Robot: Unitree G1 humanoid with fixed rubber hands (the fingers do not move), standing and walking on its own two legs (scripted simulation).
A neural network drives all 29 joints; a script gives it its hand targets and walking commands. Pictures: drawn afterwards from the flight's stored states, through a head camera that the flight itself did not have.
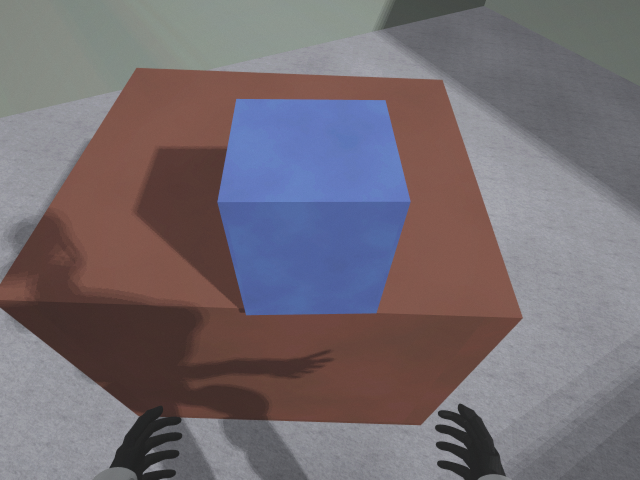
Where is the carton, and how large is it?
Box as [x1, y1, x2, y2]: [217, 99, 410, 314]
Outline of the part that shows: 236,99 217,202 246,314 376,312 410,201 385,100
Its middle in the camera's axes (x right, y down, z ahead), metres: -0.01 -0.04 +0.57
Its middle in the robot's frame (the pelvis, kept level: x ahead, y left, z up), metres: +0.47 +0.04 +0.05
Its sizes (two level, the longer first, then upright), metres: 0.207 0.197 0.255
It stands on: a pedestal, 0.70 m high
